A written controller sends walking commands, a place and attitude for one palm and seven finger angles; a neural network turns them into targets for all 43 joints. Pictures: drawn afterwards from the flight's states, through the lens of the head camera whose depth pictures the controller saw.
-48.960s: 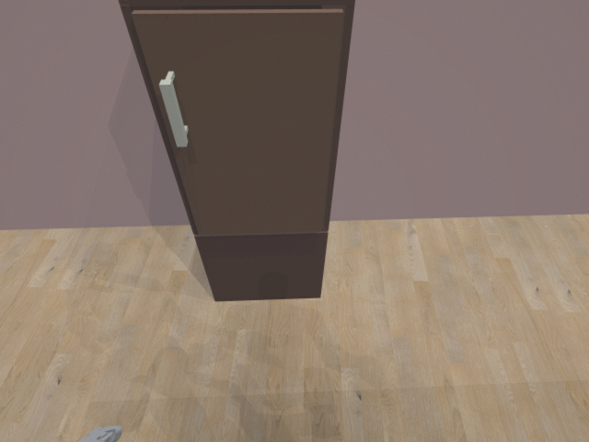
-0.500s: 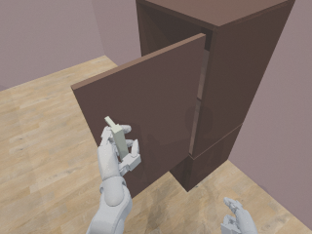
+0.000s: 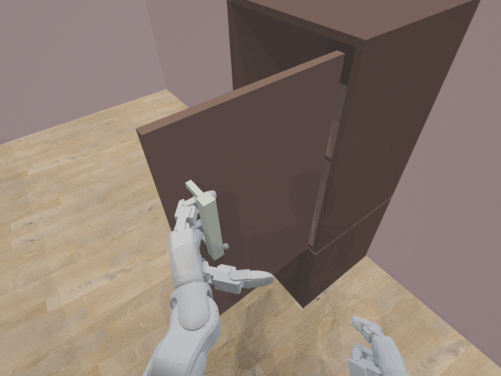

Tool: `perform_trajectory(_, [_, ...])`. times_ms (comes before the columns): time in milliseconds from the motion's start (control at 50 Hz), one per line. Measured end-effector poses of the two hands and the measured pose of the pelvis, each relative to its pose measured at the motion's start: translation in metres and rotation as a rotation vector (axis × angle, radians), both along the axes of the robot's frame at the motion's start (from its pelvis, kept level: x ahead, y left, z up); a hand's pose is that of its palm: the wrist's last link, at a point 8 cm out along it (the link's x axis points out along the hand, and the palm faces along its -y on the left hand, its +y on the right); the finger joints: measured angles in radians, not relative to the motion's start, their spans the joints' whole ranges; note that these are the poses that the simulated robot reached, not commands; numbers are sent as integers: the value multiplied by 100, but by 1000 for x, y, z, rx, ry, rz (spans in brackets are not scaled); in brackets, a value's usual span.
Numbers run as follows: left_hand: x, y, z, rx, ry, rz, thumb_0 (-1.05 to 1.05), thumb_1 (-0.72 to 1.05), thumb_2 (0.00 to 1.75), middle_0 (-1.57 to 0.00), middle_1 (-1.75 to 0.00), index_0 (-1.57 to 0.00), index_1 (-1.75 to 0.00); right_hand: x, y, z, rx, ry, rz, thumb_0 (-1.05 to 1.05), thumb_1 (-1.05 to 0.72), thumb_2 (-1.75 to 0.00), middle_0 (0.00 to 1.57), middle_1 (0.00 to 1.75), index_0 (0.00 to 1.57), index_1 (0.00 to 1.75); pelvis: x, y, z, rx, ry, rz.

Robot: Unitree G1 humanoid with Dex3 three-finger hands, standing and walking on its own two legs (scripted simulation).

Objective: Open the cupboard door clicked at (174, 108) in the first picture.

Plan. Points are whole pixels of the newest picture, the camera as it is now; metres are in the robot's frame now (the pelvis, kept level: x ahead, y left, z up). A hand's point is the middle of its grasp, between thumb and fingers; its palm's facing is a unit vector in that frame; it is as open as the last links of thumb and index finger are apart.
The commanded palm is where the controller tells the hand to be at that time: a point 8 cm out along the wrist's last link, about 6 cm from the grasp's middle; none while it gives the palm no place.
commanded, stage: open thumb and fingers to let go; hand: left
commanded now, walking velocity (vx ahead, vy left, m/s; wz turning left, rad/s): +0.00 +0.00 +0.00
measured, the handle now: (204, 221) +0.33 +0.10 +0.10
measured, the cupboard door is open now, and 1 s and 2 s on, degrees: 91 92 92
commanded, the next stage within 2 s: slide the hand sideways off the handle in 0.10 s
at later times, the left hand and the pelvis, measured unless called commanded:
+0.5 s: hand (221, 265) +0.25 +0.06 +0.10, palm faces -0.14 -0.99 +0.04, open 16.3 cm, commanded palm +0.22 +0.11 +0.10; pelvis -0.01 +0.01 +0.00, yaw +0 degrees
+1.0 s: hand (200, 281) +0.23 +0.09 +0.09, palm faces -0.06 -1.00 +0.00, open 16.0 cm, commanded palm +0.19 +0.16 +0.10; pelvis +0.02 +0.00 +0.00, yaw -2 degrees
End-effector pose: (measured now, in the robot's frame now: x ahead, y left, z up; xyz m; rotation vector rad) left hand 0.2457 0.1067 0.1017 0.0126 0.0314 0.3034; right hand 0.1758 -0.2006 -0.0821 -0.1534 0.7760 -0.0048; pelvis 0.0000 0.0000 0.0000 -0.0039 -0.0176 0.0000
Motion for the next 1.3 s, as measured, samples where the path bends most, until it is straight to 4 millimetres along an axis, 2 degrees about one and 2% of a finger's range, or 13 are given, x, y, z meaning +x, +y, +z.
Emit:
perform_trajectory(100, [1, -3, 0, -3, 0, -15, -1, -49, 30, -24, -68, -26, -68, -6, 3, -2, 1, 11, 1, 1, -91, -90, 20, 30, 20, 30, -4, 2, -1, -2, -1, -1])
perform_trajectory(240, [1, 0, 0, 1, 2, -19, -1, -49, 30, -33, -56, -32, -59, -8, 5, -1, -10, 19, 15, 1, -91, -90, 20, 30, 20, 30, -8, 3, 0, -4, -8, 4])
perform_trajectory(360, [-5, 14, -2, 78, -36, -352, -1, -49, 30, -25, -43, -19, -45, -15, 3, 2, -20, -6, 8, 1, -91, -90, 20, 30, 20, 30, -12, 5, 0, 3, -9, 9])
perform_trajectory(440, [-8, 14, -2, 5, -31, -471, -1, -50, 30, -20, -36, -15, -38, -19, 2, 4, -18, -42, -17, 1, -91, -90, 20, 30, 20, 30, -14, 8, 1, -1, -14, 3])
perform_trajectory(520, [-10, 12, -3, -64, -27, -438, -1, -50, 30, -17, -33, -16, -34, -20, 4, 9, -9, -72, -28, 1, -91, -90, 20, 30, 20, 30, -13, 11, 1, 3, -11, -9])
perform_trajectory(620, [-16, 10, -1, -45, -38, -396, -1, -50, 30, -14, -31, -17, -32, -18, 5, 14, 5, -96, -21, 1, -91, -90, 20, 30, 20, 30, -9, 10, 1, 8, -7, -23])
perform_trajectory(940, [-30, 34, -5, -21, 5, -374, -1, -50, 30, -19, -32, -21, -32, 8, -6, 18, 1, -126, -22, 1, -91, -90, 20, 30, 20, 30, 11, 1, 1, 8, 21, -28])
perform_trajectory(1120, [-53, 54, -7, 12, 27, -333, -1, -50, 30, -19, -32, -20, -32, 17, -20, 17, -11, -145, -24, 1, -91, -90, 20, 30, 20, 30, 22, -9, -2, 10, 45, -20])
perform_trajectory(1300, [-74, 70, -4, 32, 8, -305, -1, -50, 30, -17, -31, -17, -31, 16, -31, 10, -25, -176, -29, 1, -91, -90, 20, 30, 20, 30, 20, -13, -8, 6, 67, 0])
